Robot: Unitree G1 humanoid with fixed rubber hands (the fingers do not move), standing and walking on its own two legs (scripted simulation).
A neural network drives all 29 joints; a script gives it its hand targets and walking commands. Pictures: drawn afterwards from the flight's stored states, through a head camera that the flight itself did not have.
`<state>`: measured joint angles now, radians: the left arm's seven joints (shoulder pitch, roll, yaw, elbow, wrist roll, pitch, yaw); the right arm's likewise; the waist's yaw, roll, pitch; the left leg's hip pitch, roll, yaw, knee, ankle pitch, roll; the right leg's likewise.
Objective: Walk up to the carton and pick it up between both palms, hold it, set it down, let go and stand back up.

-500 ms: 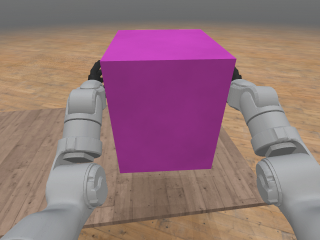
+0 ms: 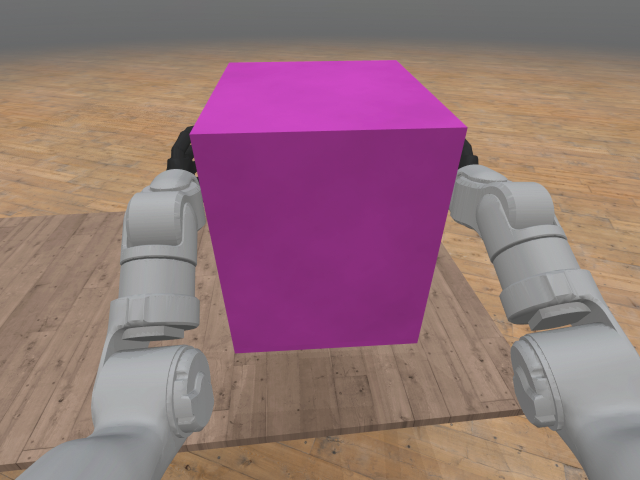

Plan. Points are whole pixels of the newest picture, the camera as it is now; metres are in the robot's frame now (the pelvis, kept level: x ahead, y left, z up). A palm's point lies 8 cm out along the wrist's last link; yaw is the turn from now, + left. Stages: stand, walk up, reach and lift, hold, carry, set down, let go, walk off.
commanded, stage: hold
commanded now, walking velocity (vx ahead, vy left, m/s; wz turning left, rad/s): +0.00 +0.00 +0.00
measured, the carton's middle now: (320, 198) +0.42 +0.01 +0.23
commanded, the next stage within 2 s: set down in 1.40 s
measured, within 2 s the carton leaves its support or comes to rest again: neither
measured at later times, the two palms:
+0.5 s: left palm (186, 174) +0.37 +0.16 +0.29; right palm (469, 180) +0.36 -0.17 +0.28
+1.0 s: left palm (191, 186) +0.38 +0.16 +0.27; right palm (461, 188) +0.37 -0.17 +0.27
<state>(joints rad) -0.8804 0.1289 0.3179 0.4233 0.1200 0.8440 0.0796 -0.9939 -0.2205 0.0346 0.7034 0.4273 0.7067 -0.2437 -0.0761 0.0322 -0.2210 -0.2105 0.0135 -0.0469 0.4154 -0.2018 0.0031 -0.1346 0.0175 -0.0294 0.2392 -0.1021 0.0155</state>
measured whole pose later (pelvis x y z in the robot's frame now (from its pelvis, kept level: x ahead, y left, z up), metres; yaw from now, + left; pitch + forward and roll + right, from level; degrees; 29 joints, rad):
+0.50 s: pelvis -0.01 +0.00 +0.00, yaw -1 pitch +0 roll -2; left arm -0.98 0.15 0.31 0.58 0.13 0.81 0.09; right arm -1.08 -0.22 -0.03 0.85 0.38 0.67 -0.20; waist -0.07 0.03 -0.24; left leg -0.23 0.01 -0.03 0.42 -0.18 0.01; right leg -0.18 0.01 -0.01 0.27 -0.09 0.02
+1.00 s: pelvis +0.01 +0.00 +0.00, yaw +0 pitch +0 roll -2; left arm -0.85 0.12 0.30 0.41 0.12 0.83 0.09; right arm -0.95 -0.24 0.08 0.68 0.46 0.69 -0.25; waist -0.08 0.04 -0.22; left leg -0.19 0.02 -0.05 0.42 -0.22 0.00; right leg -0.11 0.02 -0.03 0.23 -0.11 0.01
